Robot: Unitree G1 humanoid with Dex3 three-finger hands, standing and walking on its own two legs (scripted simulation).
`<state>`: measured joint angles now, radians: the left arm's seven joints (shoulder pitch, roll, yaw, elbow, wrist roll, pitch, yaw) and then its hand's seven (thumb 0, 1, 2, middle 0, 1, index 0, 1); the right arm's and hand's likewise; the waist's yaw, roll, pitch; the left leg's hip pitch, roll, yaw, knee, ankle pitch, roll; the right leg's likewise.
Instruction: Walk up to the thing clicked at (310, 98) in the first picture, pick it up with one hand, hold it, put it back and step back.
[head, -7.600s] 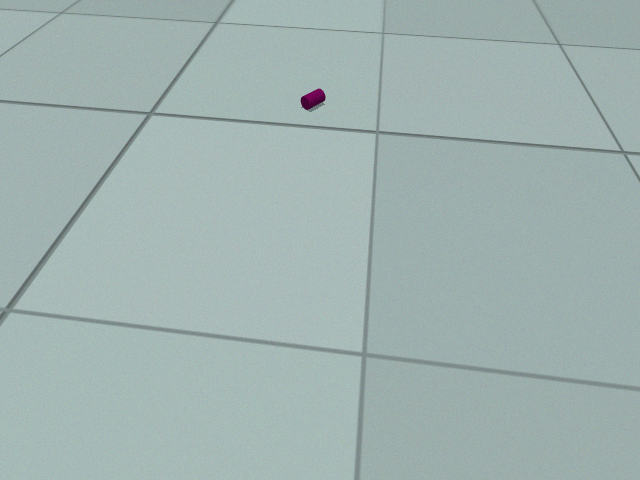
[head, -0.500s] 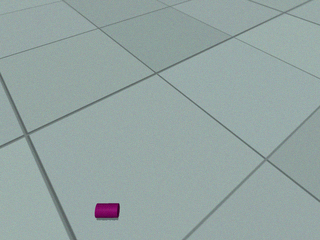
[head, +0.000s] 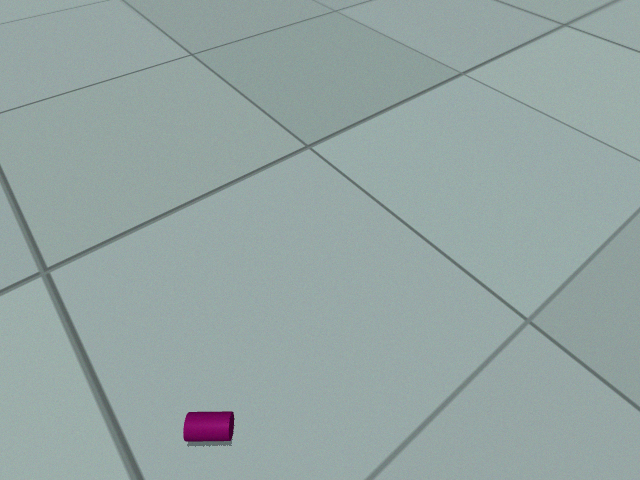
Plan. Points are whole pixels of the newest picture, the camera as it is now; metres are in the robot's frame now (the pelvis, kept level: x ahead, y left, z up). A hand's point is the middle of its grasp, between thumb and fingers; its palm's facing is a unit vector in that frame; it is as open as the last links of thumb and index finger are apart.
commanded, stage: stand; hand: left
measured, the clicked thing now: (209, 426) +0.39 +0.31 -0.74
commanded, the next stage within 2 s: none
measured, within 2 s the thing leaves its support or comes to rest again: neither
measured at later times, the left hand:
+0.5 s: hand out of the picture +0.10 +0.24 -0.16, palm faces -0.01 -0.94 -0.33, open 7.4 cm
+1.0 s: hand out of the picture +0.10 +0.24 -0.16, palm faces -0.02 -0.94 -0.34, open 7.4 cm
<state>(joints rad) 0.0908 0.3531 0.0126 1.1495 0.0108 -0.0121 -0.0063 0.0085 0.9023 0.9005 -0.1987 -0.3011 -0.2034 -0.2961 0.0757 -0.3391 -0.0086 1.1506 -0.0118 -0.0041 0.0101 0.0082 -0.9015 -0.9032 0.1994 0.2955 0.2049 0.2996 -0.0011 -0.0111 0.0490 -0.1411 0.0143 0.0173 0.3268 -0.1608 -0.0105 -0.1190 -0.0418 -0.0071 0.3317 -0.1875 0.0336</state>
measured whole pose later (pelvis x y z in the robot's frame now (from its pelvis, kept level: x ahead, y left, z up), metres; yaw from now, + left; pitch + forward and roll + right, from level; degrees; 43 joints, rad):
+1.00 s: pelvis +0.02 -0.01 +0.00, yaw +0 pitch -1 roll +0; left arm 0.10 0.35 0.01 1.13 0.01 -0.01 0.00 0.01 0.90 0.90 -0.20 -0.30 -0.20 -0.30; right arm 0.08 -0.35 0.00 1.14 -0.01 0.00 0.00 0.01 -0.90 -0.90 0.20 0.30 0.21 0.30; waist 0.00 -0.01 0.05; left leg -0.10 0.03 0.01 0.30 -0.18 -0.03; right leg -0.07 -0.02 -0.01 0.29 -0.20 0.02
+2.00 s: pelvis +0.02 -0.01 +0.00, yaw +0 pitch -1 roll +0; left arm 0.12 0.35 0.00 1.12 0.01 -0.01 0.00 0.01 0.90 0.90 -0.20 -0.30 -0.20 -0.30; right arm 0.10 -0.35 0.00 1.13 -0.01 0.00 0.00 0.01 -0.90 -0.90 0.20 0.30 0.21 0.30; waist 0.00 -0.01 0.05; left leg -0.10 0.03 0.02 0.30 -0.18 -0.02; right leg -0.08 -0.03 -0.01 0.30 -0.20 0.02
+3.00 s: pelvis +0.02 -0.01 +0.00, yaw +0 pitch -2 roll +0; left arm 0.12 0.35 0.00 1.12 0.01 -0.01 0.00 0.01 0.90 0.90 -0.20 -0.30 -0.20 -0.30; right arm 0.11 -0.35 0.00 1.13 -0.01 0.00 0.00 0.01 -0.90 -0.90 0.20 0.30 0.20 0.30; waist 0.00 0.00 0.05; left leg -0.09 0.03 0.02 0.30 -0.18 -0.03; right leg -0.07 -0.02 -0.01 0.31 -0.21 0.02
